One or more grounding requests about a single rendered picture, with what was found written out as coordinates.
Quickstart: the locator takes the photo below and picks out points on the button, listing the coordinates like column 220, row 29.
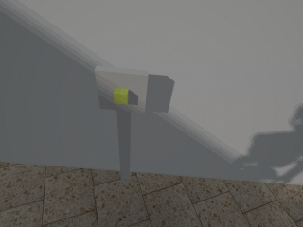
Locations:
column 121, row 96

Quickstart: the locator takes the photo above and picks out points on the panel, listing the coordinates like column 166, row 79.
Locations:
column 136, row 81

